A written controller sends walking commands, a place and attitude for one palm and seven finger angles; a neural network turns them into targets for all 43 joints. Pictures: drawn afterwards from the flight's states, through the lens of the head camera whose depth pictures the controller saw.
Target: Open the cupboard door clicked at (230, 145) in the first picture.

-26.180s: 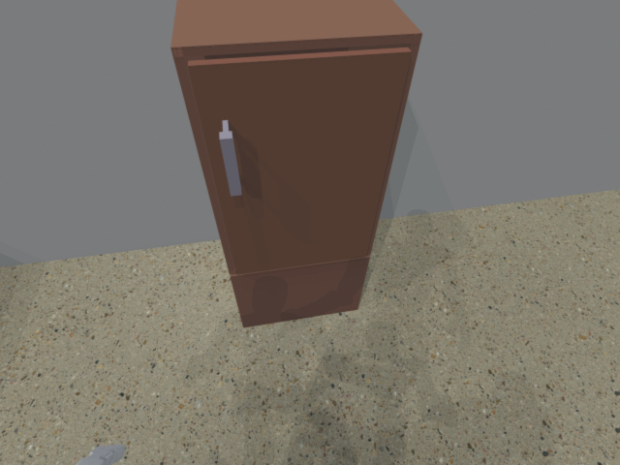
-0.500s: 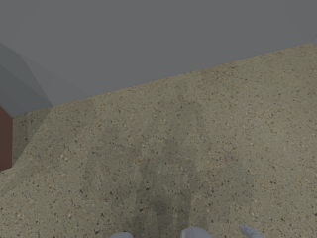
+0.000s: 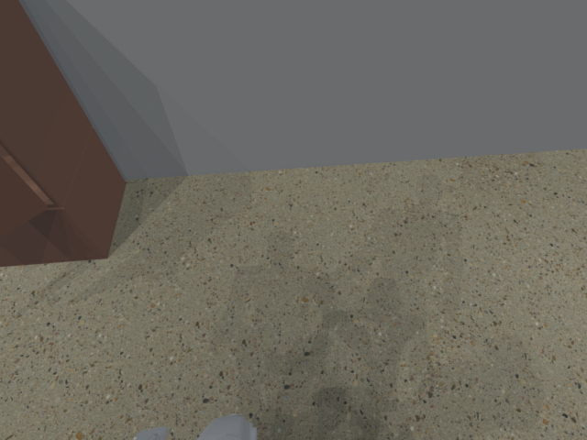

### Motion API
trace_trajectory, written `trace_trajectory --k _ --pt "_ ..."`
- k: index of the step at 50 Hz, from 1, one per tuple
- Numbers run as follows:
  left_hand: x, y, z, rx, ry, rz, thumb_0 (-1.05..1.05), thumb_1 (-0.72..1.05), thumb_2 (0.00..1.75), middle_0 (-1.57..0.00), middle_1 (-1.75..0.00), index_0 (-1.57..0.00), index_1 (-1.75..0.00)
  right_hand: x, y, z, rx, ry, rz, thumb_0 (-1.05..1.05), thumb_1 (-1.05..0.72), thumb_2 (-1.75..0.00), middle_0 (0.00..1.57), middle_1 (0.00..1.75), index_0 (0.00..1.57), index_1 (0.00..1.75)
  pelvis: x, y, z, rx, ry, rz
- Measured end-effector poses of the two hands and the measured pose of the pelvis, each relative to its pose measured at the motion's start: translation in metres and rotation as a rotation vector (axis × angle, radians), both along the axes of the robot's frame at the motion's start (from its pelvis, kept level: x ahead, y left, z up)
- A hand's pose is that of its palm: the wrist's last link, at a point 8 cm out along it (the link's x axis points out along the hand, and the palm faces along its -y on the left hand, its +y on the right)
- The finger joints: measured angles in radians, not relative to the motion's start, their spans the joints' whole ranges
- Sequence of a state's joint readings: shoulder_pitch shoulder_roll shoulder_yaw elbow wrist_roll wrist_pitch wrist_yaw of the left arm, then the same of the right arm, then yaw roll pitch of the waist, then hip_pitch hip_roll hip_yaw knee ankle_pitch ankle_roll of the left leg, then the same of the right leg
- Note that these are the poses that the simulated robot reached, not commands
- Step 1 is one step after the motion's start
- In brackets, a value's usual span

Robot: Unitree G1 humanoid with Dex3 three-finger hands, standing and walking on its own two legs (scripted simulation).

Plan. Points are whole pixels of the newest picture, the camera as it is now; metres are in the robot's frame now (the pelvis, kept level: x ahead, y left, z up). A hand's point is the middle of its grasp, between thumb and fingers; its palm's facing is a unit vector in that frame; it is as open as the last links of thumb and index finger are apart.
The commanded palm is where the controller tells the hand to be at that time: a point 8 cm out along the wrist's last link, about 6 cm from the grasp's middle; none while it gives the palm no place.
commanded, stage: turn to face it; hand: left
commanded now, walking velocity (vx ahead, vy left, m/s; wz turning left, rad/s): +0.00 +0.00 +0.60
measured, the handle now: out of the picture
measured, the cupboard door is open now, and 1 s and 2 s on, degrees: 42 42 42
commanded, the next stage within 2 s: take the last steps up to it in 1.30 s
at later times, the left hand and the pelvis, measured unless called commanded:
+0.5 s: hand out of the picture +0.05 +0.22 -0.16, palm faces +0.29 -0.90 -0.31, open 7.4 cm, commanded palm none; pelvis +0.00 -0.02 -0.01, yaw +17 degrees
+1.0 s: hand out of the picture -0.06 +0.21 -0.17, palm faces +0.59 -0.77 -0.26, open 7.4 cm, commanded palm none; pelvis +0.01 -0.01 +0.00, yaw +34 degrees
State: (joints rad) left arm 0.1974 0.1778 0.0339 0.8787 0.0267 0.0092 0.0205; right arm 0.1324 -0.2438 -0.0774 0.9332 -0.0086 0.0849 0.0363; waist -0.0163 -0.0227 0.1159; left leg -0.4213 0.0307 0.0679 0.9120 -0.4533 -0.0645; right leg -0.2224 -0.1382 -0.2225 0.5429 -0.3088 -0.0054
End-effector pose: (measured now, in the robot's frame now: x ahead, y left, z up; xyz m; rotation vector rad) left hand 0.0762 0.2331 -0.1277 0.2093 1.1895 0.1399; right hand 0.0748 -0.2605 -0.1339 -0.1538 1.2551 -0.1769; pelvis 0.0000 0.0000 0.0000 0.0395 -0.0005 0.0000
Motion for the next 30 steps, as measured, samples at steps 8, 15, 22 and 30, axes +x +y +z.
trace_trajectory --k 8,15,22,30 --pt "-0.056 0.042 -0.033 -0.013 0.097 0.164 0.00 0.90 0.90 -0.21 -0.30 -0.20 -0.30 0.058 0.032 0.005 -0.056 -0.107 0.175 0.00 -0.90 -0.90 0.20 0.29 0.20 0.30 -0.002 0.017 -0.017 -0.027 0.009 0.103" --pt "-0.057 0.055 -0.010 0.024 0.052 0.236 0.00 0.91 0.90 -0.20 -0.30 -0.20 -0.29 0.057 0.040 0.009 -0.048 -0.070 0.241 0.00 -0.90 -0.90 0.21 0.29 0.20 0.30 -0.003 0.013 -0.004 -0.044 0.013 0.172" --pt "-0.045 0.038 0.006 0.071 -0.040 0.271 0.00 0.91 0.90 -0.20 -0.30 -0.19 -0.29 0.059 0.023 -0.010 -0.002 -0.014 0.274 0.00 -0.90 -0.90 0.21 0.29 0.20 0.30 0.002 -0.012 -0.008 -0.040 0.016 0.254" --pt "-0.074 -0.001 0.008 0.056 -0.022 0.358 0.00 0.90 0.90 -0.20 -0.30 -0.20 -0.30 0.088 0.012 -0.011 0.007 0.006 0.347 0.01 -0.90 -0.90 0.20 0.29 0.20 0.30 0.005 -0.028 -0.004 -0.015 -0.006 0.368"
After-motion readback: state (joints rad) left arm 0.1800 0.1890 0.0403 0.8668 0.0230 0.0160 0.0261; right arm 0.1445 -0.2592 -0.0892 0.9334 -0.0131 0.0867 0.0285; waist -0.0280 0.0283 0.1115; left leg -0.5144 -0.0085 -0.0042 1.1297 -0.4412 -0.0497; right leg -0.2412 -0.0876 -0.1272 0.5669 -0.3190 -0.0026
